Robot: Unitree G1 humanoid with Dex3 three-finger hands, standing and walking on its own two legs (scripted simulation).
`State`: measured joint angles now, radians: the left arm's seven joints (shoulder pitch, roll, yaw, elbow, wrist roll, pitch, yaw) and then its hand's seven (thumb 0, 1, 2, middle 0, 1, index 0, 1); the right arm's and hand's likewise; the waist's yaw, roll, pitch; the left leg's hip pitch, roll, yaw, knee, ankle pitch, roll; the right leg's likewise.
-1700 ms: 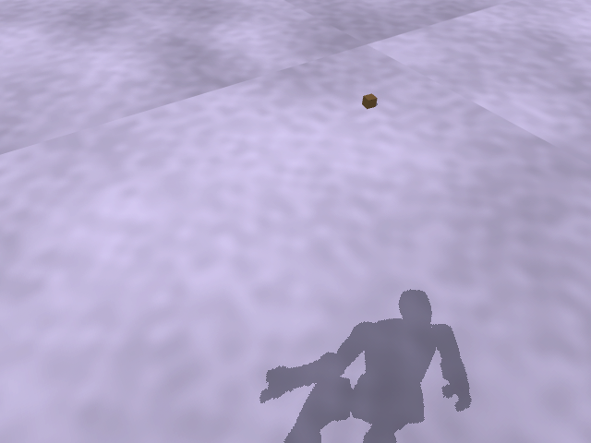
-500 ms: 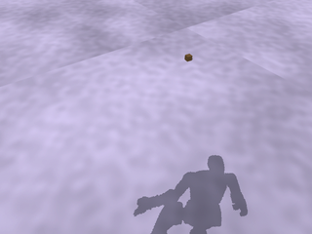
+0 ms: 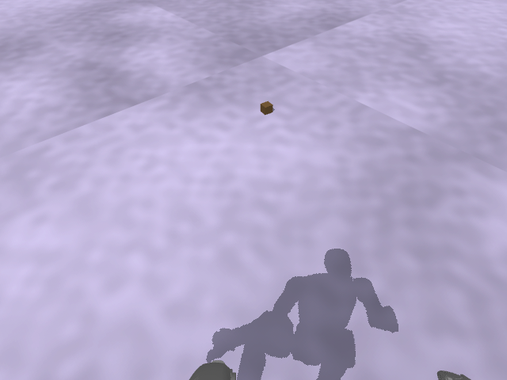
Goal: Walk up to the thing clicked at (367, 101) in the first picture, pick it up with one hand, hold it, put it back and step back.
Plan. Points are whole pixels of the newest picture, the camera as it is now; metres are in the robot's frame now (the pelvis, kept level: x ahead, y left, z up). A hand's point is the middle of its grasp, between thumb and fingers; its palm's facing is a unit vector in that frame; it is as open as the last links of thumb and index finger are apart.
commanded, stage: walk up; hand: left
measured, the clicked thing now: (266, 108) +1.99 +0.14 -0.74
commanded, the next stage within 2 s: none
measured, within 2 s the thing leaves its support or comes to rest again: neither
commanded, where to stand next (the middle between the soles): +1.62 -0.06 m, yaw -5 degrees
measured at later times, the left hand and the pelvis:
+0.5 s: hand (161, 221) +0.47 +0.29 -0.12, palm faces -0.17 -0.91 -0.38, open 7.4 cm; pelvis +0.31 +0.02 +0.00, yaw -5 degrees
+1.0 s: hand (205, 175) +0.65 +0.23 -0.13, palm faces -0.10 -0.92 -0.38, open 7.4 cm; pelvis +0.60 -0.05 +0.00, yaw -6 degrees
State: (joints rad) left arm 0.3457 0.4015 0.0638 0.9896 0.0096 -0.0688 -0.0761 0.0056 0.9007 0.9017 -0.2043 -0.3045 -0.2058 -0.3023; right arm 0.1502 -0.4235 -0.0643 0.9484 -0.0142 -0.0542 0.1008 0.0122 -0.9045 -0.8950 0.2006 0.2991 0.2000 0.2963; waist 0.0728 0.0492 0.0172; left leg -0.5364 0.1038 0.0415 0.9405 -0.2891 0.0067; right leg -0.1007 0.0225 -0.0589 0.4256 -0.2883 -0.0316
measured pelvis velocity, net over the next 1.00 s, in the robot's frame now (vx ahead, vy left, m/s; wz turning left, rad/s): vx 0.60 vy -0.05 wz -0.10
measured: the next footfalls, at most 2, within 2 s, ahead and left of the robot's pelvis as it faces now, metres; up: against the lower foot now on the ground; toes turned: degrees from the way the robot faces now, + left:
left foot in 0.18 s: +0.30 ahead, +0.16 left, +0.00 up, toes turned +6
right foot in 0.62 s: +0.56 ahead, -0.15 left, +0.00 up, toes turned -10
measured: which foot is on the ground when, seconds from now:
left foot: up 0.00-0.16, down 0.18-0.66, up 0.68-1.00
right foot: down 0.00-0.20, up 0.22-0.60, down 0.62-1.00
